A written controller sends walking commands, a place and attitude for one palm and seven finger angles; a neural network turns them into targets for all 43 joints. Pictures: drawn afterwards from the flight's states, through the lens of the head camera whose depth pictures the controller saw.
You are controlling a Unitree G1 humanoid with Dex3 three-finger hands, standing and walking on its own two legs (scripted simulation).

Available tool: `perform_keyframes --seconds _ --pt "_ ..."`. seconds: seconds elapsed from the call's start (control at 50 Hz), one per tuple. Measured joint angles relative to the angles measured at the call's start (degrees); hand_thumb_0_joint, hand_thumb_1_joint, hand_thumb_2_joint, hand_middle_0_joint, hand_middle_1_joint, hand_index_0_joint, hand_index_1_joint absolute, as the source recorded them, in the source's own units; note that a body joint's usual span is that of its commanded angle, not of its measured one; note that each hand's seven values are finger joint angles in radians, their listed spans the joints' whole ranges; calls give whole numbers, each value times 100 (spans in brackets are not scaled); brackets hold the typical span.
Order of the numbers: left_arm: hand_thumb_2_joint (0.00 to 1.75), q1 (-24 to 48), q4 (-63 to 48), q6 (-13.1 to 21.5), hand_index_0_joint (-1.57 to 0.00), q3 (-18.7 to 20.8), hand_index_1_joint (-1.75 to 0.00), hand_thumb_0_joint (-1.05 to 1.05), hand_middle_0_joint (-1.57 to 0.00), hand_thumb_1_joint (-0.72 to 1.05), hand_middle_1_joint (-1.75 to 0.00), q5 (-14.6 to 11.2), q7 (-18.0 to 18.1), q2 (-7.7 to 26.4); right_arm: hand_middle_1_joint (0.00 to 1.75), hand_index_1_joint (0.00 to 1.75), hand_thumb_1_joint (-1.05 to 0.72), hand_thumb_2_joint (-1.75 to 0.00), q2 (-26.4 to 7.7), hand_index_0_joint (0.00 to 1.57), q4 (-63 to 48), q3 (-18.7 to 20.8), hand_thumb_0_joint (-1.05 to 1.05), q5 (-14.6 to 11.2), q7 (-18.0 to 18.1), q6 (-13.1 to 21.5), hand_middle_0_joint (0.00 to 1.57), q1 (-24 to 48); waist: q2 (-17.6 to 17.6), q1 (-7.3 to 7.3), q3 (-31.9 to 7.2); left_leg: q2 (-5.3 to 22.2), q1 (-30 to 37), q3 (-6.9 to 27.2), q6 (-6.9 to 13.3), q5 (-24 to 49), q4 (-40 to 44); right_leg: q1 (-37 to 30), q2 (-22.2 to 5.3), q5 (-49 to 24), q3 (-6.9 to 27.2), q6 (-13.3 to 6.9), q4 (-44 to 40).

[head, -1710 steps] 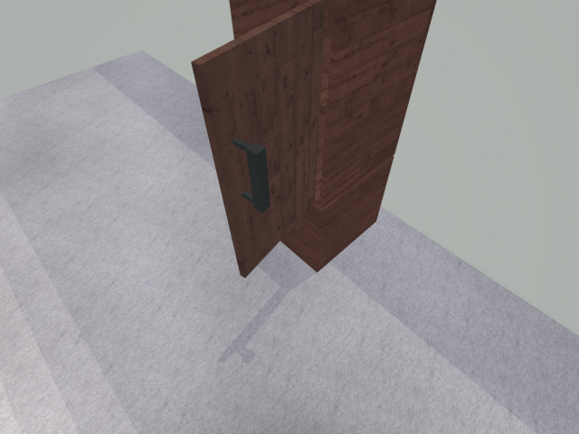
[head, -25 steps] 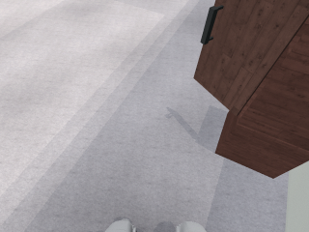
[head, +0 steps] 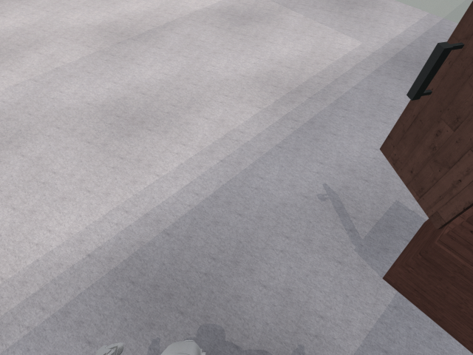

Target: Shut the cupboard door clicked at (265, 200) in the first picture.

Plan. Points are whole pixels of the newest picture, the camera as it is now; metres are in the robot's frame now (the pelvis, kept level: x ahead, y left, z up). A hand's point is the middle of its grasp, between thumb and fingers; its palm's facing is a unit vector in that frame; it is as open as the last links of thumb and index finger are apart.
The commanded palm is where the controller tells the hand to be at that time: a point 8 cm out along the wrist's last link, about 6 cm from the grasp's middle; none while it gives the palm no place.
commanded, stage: walk to a spot facing it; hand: left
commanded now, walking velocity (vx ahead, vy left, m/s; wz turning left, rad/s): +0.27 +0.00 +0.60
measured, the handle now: (434, 72) +0.78 -0.49 +0.02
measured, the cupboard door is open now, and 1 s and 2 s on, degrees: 61 61 61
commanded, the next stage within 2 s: turn to face it in 1.30 s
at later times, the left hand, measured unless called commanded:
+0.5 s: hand out of the picture +0.07 +0.19 -0.14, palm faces +0.33 -0.89 -0.30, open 7.4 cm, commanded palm none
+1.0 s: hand out of the picture +0.12 +0.26 -0.18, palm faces +0.59 -0.78 -0.22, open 7.4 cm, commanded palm none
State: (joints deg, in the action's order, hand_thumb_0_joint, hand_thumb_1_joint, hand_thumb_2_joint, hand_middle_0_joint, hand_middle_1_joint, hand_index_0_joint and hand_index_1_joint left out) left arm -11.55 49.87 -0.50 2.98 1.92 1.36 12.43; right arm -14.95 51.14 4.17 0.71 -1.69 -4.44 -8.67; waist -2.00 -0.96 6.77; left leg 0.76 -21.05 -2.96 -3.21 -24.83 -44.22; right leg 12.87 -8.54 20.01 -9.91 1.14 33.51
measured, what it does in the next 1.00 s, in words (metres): walks ahead, turning left: left foot, then right foot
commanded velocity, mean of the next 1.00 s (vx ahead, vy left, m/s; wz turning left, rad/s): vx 0.33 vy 0.00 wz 0.50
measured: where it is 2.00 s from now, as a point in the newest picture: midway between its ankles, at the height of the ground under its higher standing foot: (191, 274)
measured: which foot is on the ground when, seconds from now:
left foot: up 0.00-0.04, down 0.06-0.34, up 0.36-0.82, down 0.84-1.00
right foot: down 0.00-0.04, up 0.06-0.32, down 0.34-0.84, up 0.86-1.00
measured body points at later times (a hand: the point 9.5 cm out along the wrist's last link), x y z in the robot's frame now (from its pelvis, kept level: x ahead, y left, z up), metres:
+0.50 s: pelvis +0.09 -0.03 +0.01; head +0.12 -0.05 +0.46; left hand +0.05 +0.23 -0.11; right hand +0.21 -0.26 -0.15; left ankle +0.02 +0.12 -0.63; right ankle +0.10 -0.12 -0.73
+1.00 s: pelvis +0.22 +0.08 -0.01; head +0.26 +0.12 +0.44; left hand +0.09 +0.30 -0.16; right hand +0.45 -0.05 -0.14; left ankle +0.20 +0.17 -0.73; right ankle +0.29 -0.06 -0.66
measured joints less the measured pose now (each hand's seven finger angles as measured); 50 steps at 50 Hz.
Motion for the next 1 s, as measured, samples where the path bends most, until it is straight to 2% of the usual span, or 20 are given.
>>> perform_keyframes --seconds 0.04,0.06,0.12,0.18,0.22,0.32,0.36,0.38,0.42,0.48,0.56,0.66,0.74,0.8,0.82,0.84,0.88,0.92,0.96,1.0 --pt "90 -116 3 -13 -21 24 -30 0 -21 90 -30 -34 -21 41 30 30 -91 -90 -15 20 -67 -53 1 7 -18 67 19 28 -14 40 -35 20 415 -31 96 625 914 125 -85 202 -135 82 347" --pt "90 -174 11 -46 -21 42 -30 0 -21 90 -30 -57 -42 70 30 30 -91 -90 -30 20 -104 -62 1 34 -19 128 19 26 13 35 -88 34 422 56 241 954 1048 291 -87 441 -124 149 738" --pt "90 -178 156 -241 -21 120 -30 0 -21 90 -30 -37 -54 240 30 30 -90 -90 97 20 -122 -145 0 98 42 257 19 12 -109 105 -89 -49 305 159 313 608 725 839 106 1177 414 191 2087" --pt "90 -128 239 -276 -20 176 -30 1 -20 90 -30 -38 -133 308 30 30 -90 -90 182 20 -123 -215 0 123 103 332 20 -186 -40 103 -145 -70 456 358 260 650 1016 1221 291 855 629 216 2603" --pt "90 -87 205 -232 -20 181 -30 1 -20 91 -30 -44 -196 309 30 30 -90 -90 200 20 -68 -241 0 127 115 341 20 -316 57 93 -161 -75 585 504 243 764 1247 1297 357 673 679 232 2318" --pt "90 -56 21 -46 -20 144 -30 1 -20 91 -30 -41 -302 264 30 30 -90 -90 168 21 150 -212 0 119 95 245 20 -598 329 40 -244 -74 715 879 189 628 1245 900 548 162 617 228 652" --pt "90 -109 -66 114 -20 130 -30 1 -20 90 -30 2 -286 248 30 30 -90 -90 149 21 255 -162 0 69 100 191 20 -698 376 55 -306 -144 462 973 272 -61 493 701 556 -253 521 19 256" --pt "90 -133 -78 174 -20 112 -30 1 -20 90 -30 6 -246 199 30 30 -90 -90 124 21 326 -134 1 67 95 152 20 -699 415 68 -306 -189 216 949 304 -361 -217 657 522 -288 417 -112 339" --pt "90 -276 -53 241 -20 88 -30 0 -20 90 -30 1 -164 88 30 30 -90 -90 83 20 422 -77 1 94 53 100 20 -645 407 114 -341 -236 -309 745 328 -300 -1576 469 441 -203 297 -252 245" --pt "90 -506 163 272 -20 65 -30 0 -20 90 -30 -6 -106 -81 30 30 -90 -90 54 20 396 -8 1 112 -32 125 20 -525 380 34 -412 -38 -881 403 242 463 -2406 14 346 -314 70 -240 -373" --pt "90 -729 404 381 -20 10 -30 0 -20 90 -30 -13 -84 -265 30 30 -91 -90 101 20 300 7 1 95 -105 169 19 -325 280 -3 -375 207 -1216 136 173 957 -2031 -553 257 -439 -319 -216 -1079" --pt "90 -974 619 466 -20 -55 -30 0 -20 90 -30 -8 -70 -453 30 30 -91 -90 160 20 241 -46 1 93 -162 162 19 87 228 161 -170 318 -1297 -92 234 1144 -1006 -1058 222 -282 -797 -108 -1371" --pt "90 -1208 789 445 -21 -69 -30 0 -20 90 -30 -3 -74 -487 30 30 -91 -90 223 20 127 -115 1 99 -203 194 19 500 172 363 12 287 -1074 -294 387 1073 -66 -1342 165 38 -1068 46 -1258" --pt "90 -1408 924 387 -21 -55 -30 0 -21 90 -30 -19 -93 -431 30 30 -91 -90 277 20 -41 -169 1 107 -185 314 19 721 45 442 92 87 -667 -494 596 865 538 -1443 -58 467 -1185 228 -796" --pt "90 -1502 968 358 -21 -53 -30 0 -21 90 -30 -34 -107 -419 30 30 -91 -90 269 20 -117 -196 1 116 -175 381 19 747 33 441 70 15 -425 -561 679 911 811 -1341 -185 672 -1167 260 -341" --pt "90 -1610 991 307 -21 -48 -30 0 -21 90 -30 -56 -140 -444 30 30 -91 -90 211 20 -215 -219 1 135 -160 466 19 741 166 423 -13 56 -272 -459 837 1148 1007 -1036 -242 766 -1061 240 448" --pt "90 -1434 1018 127 -21 -29 -30 1 -21 90 -30 -73 -170 -319 30 30 -91 -90 250 20 -269 -223 0 105 -45 616 19 738 98 371 92 -21 -342 -434 817 1133 540 -206 -252 911 -221 162 2311" --pt "90 -1122 958 33 -21 36 -30 1 -21 90 -30 -57 -142 -187 30 30 -91 -90 287 20 -224 -272 0 88 49 664 19 571 37 386 115 -82 -185 -400 737 920 505 574 -127 769 344 123 3405" --pt "90 -786 821 24 -20 107 -30 1 -20 90 -30 -17 -156 -98 30 30 -90 -90 323 20 -99 -296 0 90 126 658 20 320 39 357 66 -141 77 -313 667 910 779 1143 -91 455 575 114 3559" --pt "90 -481 631 49 -20 152 -30 1 -20 91 -30 4 -180 -42 30 30 -90 -90 370 20 85 -315 0 88 165 641 20 47 48 307 -13 -197 361 -222 655 979 1129 1548 -92 113 701 119 3250"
